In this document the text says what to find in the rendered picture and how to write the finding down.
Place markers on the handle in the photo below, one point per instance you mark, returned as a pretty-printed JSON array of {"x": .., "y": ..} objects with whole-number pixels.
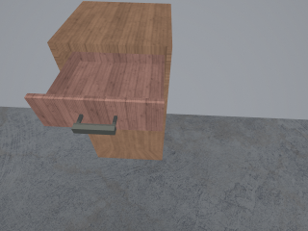
[{"x": 94, "y": 128}]

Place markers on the cabinet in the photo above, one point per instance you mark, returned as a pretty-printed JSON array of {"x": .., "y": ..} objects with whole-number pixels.
[{"x": 122, "y": 28}]

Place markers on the drawer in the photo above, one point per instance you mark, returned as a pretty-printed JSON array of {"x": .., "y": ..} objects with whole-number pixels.
[{"x": 102, "y": 85}]

